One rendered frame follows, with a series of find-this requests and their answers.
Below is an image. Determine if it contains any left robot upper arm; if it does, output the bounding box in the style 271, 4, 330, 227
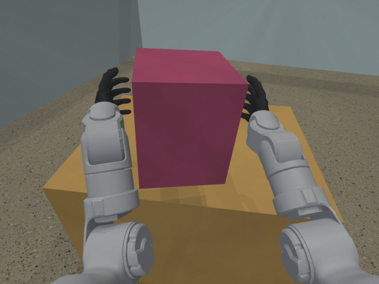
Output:
51, 221, 155, 284

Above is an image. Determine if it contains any pedestal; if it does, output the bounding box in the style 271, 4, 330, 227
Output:
42, 95, 345, 284

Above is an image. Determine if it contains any robot right hand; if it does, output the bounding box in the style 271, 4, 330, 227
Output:
241, 75, 269, 122

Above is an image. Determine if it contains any carton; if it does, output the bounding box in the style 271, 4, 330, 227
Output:
131, 48, 249, 189

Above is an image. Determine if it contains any robot left forearm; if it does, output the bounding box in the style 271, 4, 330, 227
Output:
81, 102, 140, 268

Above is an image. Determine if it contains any right robot upper arm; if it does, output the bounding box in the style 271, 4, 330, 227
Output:
280, 218, 379, 284

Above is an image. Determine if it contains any robot right forearm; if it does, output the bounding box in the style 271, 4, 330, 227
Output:
246, 110, 359, 262

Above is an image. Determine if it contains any robot left hand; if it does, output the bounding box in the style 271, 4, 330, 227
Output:
95, 67, 131, 115

